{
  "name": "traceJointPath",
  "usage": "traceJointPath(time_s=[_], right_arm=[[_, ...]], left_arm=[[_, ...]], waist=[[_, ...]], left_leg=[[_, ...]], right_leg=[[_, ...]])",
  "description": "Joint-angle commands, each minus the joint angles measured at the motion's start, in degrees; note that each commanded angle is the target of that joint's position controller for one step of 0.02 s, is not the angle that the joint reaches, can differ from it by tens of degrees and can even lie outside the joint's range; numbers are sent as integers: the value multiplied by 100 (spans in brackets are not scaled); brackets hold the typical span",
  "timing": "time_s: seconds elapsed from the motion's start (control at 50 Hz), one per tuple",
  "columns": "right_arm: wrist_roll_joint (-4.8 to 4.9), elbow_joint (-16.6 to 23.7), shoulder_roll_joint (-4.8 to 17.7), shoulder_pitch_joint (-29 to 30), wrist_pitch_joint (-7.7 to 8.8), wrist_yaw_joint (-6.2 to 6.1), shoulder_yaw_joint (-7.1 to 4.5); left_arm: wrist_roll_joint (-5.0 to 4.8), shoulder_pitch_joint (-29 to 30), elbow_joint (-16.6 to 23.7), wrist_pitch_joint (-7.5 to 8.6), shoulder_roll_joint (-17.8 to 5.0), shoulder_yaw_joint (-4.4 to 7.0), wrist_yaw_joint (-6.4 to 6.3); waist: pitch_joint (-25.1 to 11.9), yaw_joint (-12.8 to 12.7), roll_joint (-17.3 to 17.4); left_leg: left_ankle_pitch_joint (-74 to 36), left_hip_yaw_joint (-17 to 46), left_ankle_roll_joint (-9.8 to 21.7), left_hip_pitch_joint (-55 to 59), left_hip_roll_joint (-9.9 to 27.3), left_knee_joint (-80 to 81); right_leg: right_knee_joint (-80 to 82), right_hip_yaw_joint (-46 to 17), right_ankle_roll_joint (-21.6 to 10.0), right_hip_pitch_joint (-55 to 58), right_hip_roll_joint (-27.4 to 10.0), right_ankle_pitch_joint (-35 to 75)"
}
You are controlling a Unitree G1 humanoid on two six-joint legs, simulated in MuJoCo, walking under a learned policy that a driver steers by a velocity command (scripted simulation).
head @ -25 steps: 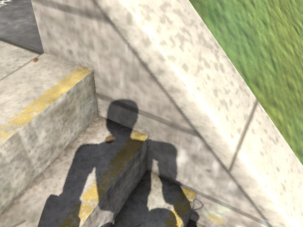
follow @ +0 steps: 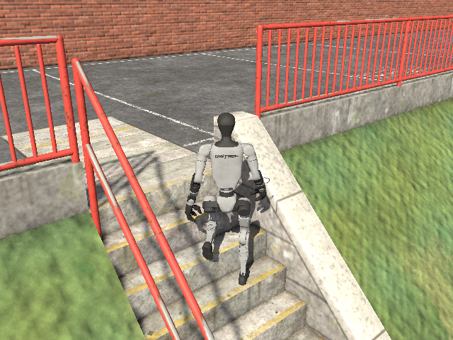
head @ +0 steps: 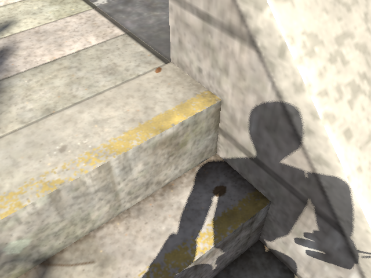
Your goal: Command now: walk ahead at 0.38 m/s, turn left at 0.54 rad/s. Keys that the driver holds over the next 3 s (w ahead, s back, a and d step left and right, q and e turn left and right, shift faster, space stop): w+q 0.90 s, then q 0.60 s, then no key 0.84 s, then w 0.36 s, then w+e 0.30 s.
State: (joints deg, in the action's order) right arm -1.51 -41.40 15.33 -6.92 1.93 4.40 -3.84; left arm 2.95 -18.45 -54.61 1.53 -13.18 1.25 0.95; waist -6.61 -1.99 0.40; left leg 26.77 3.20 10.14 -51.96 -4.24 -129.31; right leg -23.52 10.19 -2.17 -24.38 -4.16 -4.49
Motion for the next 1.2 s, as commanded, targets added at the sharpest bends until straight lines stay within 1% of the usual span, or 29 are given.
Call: traceJointPath(time_s=[0.02,0.06,0.12,0.2,0.22,0.26,0.32,0.36,0.38,0.42,0.46,0.5,0.56,0.64,0.66,0.68,0.7,0.74,0.8,0.82,0.84,0.86,0.9,0.92,0.98,1.08,1.12,1.16,1.2], right_arm=[[-60,398,-400,-1269,-134,403,296],[77,345,71,-935,-182,405,229],[132,597,50,-27,-279,101,418],[199,389,500,-234,-439,-78,374],[223,260,421,-769,-289,-118,366],[420,411,797,-573,-34,-186,272],[281,321,802,-751,-7,-48,283],[-96,-353,992,-2562,15,-110,177],[-213,-502,768,-3373,123,-37,263],[125,-545,840,-2959,137,282,228],[282,-236,449,-1925,130,554,268],[240,-391,143,-1686,176,391,370],[72,-1207,-210,-2301,289,47,516],[-116,-1701,-448,-2606,513,-131,601],[-145,-1719,-325,-2555,429,-825,335],[-184,-1553,-303,-2495,344,-1102,334],[71,-1817,-354,-2933,392,-535,467],[-206,-1755,-198,-2303,444,-140,363],[-117,-1960,-300,-1851,530,253,242],[-54,-2216,-812,-2723,469,347,333],[-142,-1983,-661,-2646,432,382,272],[-87,-1823,-655,-2053,316,333,290],[-45,-1653,-521,-1932,-22,209,230],[-59,-1480,-673,-1773,-105,204,282],[4,-1069,-917,-667,-127,397,521],[260,-426,-552,926,-49,224,627],[334,50,-269,2220,-245,60,553],[304,315,-375,2179,-691,184,616],[225,256,-315,1454,-686,291,571]], left_arm=[[152,1447,368,154,-281,-72,186],[411,1807,745,280,-756,31,137],[263,908,726,427,-1077,134,-13],[42,602,794,387,-1565,375,295],[137,699,1042,398,-1648,433,308],[371,1080,1407,322,-1760,482,443],[247,1523,1834,11,-1208,388,540],[280,2155,2099,-336,-785,361,406],[87,2600,2156,-350,-314,247,313],[-16,2228,1786,-5,-213,127,101],[34,2483,1583,178,-861,245,-1],[70,2598,1396,185,-853,203,-24],[277,2726,1041,127,-725,25,54],[137,3623,1297,58,-635,-45,8],[167,3816,2064,147,907,-506,50],[-92,3717,2098,199,718,-519,94],[122,5031,2208,-131,-196,-303,263],[221,3299,1850,-246,263,-191,359],[280,-17,643,-86,-629,345,91],[458,-1262,5,-42,-1168,458,169],[408,-1093,-69,-9,-1202,436,305],[256,196,54,67,-602,247,414],[35,1439,127,239,635,-137,458],[51,1356,-96,324,788,-195,377],[147,575,-582,413,613,-212,99],[531,-291,-699,430,185,-295,302],[402,-406,-608,374,-156,-265,325],[84,-177,-596,309,-807,-177,578],[-198,-244,-593,649,-1554,-16,560]], waist=[[-66,1135,-462],[-121,1044,-192],[-273,370,-532],[-504,188,-1279],[-561,209,-1496],[-374,239,-1029],[-193,529,-639],[-78,1446,929],[216,1861,1208],[266,1229,1941],[560,854,848],[221,826,66],[87,980,277],[-218,1001,84],[1287,915,302],[1287,925,545],[-433,1292,150],[24,261,906],[-771,-744,-384],[-945,-346,-1110],[-530,-355,-730],[251,-64,-173],[20,517,4],[156,771,150],[309,772,-282],[374,550,-89],[273,334,-465],[59,811,-968],[-229,1080,-1189]], left_leg=[[-1,134,314,-566,316,-834],[-393,-114,-184,-164,277,-364],[694,-20,-743,-1290,472,1192],[3864,-598,-943,-556,-162,4489],[2849,-599,-953,-77,-348,4294],[2213,-163,-569,-179,-639,4693],[1825,1065,-143,351,-638,5675],[2337,4302,885,1576,347,7670],[2127,5840,689,2059,388,8606],[837,5025,463,2481,350,8288],[-275,4148,864,1518,320,8198],[72,4841,995,1171,424,8295],[172,4567,830,2211,161,8218],[-797,3299,451,1725,-65,8264],[-1003,3111,461,1794,239,9685],[-1915,3294,690,1304,236,9965],[-1082,3689,649,1410,142,9563],[-2455,3417,794,436,420,10077],[-3980,2226,297,610,-479,6167],[-1387,2240,-47,-994,-1066,3614],[-1040,2285,-212,-2760,-1151,1259],[-1733,2036,-77,-3598,-612,278],[-2865,1622,188,-2970,15,-158],[-3208,1372,322,-2803,170,-1],[-2391,505,594,-3501,294,-1612],[-3354,-21,504,-3356,574,68],[-1594,-844,187,-2967,648,1686],[-638,-1533,201,-1003,404,3664],[-583,-1689,-1,-329,19,4508]], right_leg=[[1854,-1391,-964,-606,-1454,-2268],[2006,-889,-982,-1315,-1505,-2708],[2072,-1011,-1283,179,-1843,-2506],[2508,-1228,-1528,961,-2644,-3603],[2439,-1184,-1454,1045,-2759,-2870],[2062,-745,-1279,964,-2122,-2200],[749,-339,-818,-89,-1360,-1242],[-3209,-710,-541,-2625,-568,-501],[-5470,-2541,-856,-3705,265,381],[-8276,-3622,-1118,-4471,1316,206],[-8765,-2690,-964,-4033,1103,-497],[-9165,-2523,-693,-3981,945,-769],[-9358,-2429,-672,-4983,865,-552],[-7160,-1721,-330,-3991,471,-855],[-7042,-925,158,-3580,660,-1447],[-5899,-711,415,-2682,693,-2089],[-3977,-1050,323,-2324,529,-3140],[-3816,-362,327,303,584,-1263],[-1182,-1465,-115,3101,283,-582],[-1128,-3635,-1389,4106,-891,730],[-15,-5372,-1728,4127,-1696,-1161],[259,-5007,-1595,3218,-1859,-2788],[373,-3560,-1134,1482,-1558,-2171],[368,-2817,-795,982,-1187,-1657],[448,-1822,-1080,803,-783,-629],[970,-765,-725,641,-718,771],[1604,-544,-628,1011,-1103,2897],[1625,-341,-1004,350,-1349,6541],[798,-96,-895,1692,-1605,10218]])
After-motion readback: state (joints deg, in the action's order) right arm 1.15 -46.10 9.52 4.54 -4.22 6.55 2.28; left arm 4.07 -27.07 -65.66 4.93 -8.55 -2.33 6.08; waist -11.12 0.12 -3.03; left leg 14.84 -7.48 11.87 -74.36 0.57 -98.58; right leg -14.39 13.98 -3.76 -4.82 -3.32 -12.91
